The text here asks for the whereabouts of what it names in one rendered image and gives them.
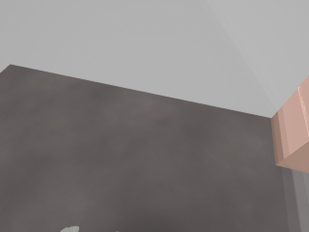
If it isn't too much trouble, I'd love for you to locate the cupboard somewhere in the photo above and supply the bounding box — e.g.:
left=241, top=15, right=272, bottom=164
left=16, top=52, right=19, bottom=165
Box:
left=270, top=75, right=309, bottom=173

